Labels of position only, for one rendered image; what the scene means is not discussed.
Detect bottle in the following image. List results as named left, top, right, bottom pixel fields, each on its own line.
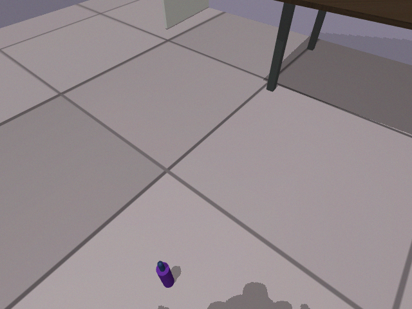
left=156, top=261, right=174, bottom=288

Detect table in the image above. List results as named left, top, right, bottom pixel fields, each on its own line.
left=267, top=0, right=412, bottom=92

